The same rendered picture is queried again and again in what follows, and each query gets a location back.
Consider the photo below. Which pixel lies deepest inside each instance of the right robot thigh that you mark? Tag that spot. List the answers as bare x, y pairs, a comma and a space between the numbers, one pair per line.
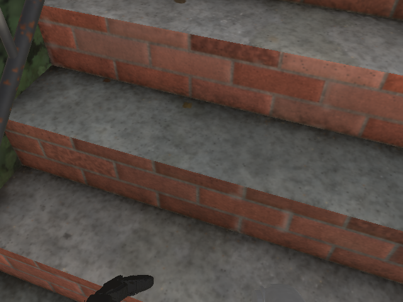
276, 293

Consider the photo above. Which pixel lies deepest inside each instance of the left robot hand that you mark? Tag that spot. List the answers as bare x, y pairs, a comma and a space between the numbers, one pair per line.
120, 287

